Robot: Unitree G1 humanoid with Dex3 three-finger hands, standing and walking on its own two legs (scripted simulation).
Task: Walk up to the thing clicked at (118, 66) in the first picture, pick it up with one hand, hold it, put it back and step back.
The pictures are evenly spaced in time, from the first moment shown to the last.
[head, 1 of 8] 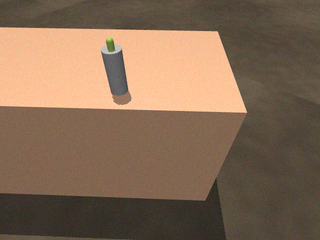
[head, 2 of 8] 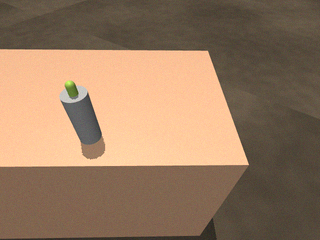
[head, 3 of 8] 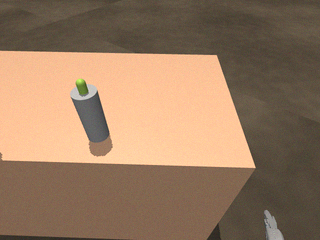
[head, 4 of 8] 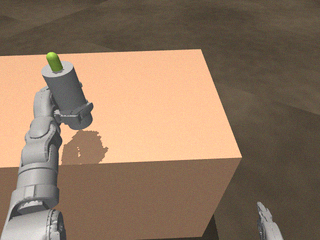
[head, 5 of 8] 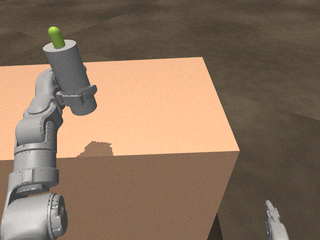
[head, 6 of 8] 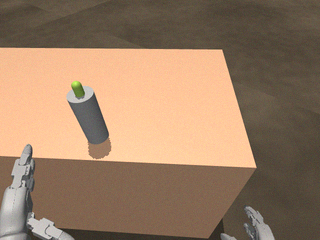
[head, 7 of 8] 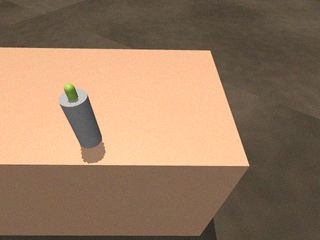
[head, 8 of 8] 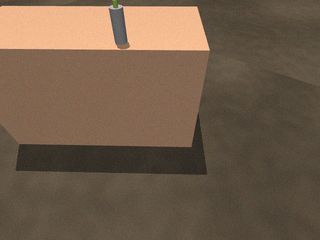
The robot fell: no
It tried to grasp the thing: yes
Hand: left
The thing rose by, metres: 0.24
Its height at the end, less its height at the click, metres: +0.00
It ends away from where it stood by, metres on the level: 0.02
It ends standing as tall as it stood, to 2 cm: yes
